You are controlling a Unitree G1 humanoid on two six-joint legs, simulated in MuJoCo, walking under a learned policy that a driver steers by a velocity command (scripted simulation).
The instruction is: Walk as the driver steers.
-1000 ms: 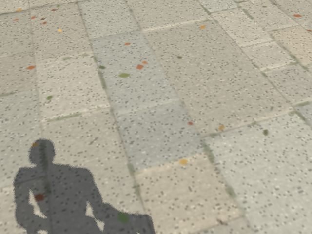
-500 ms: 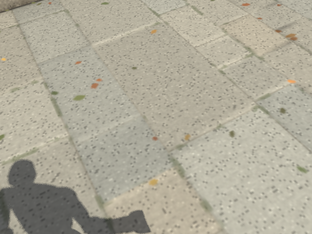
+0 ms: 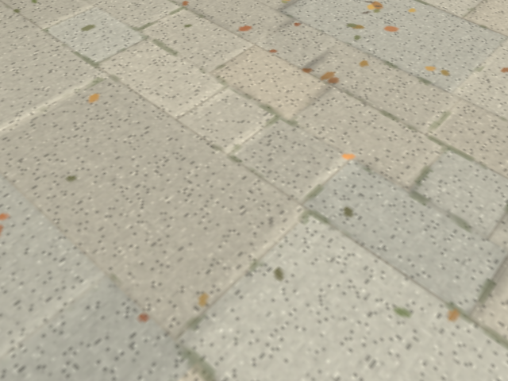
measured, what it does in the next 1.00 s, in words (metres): walks ahead, turning left: right foot, then left foot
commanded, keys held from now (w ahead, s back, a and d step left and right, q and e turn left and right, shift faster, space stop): w+q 0.84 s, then w+e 0.16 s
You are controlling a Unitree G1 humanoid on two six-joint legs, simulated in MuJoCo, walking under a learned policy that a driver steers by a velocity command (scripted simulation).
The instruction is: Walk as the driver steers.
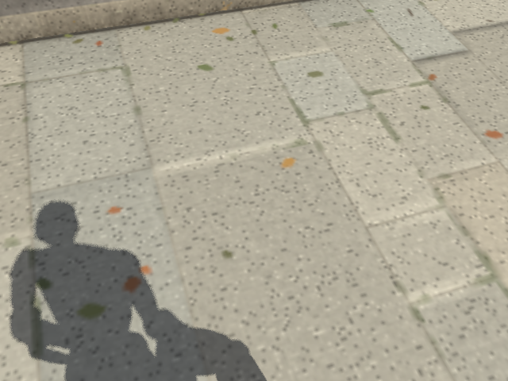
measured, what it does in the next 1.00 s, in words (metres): walks ahead, turning right: right foot, then left foot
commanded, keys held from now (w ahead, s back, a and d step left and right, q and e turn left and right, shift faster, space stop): w+e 0.92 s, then w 0.02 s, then w+e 0.06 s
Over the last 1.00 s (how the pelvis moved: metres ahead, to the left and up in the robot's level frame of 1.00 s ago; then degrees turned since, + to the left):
0.48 0.12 0.00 28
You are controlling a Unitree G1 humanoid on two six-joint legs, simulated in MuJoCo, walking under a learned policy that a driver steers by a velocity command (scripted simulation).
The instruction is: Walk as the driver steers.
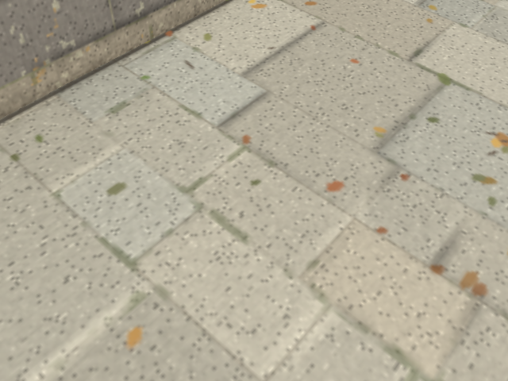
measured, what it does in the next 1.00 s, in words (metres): walks ahead, turning right: right foot, then left foot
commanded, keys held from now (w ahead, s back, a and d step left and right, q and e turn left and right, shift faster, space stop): w+e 1.00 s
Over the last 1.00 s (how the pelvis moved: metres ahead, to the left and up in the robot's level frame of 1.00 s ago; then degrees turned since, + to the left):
0.56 -0.09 0.00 -32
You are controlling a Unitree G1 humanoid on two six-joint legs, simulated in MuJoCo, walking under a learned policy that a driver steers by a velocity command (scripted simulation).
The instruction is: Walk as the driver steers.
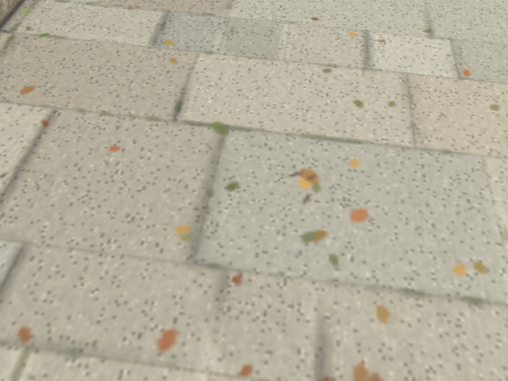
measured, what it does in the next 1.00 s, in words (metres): walks ahead, turning right: right foot, then left foot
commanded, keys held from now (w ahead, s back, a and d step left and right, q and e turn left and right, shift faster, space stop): w+e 0.60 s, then w+q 0.40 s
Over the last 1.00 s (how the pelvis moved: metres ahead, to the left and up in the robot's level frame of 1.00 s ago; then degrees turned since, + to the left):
0.53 -0.14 -0.01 -35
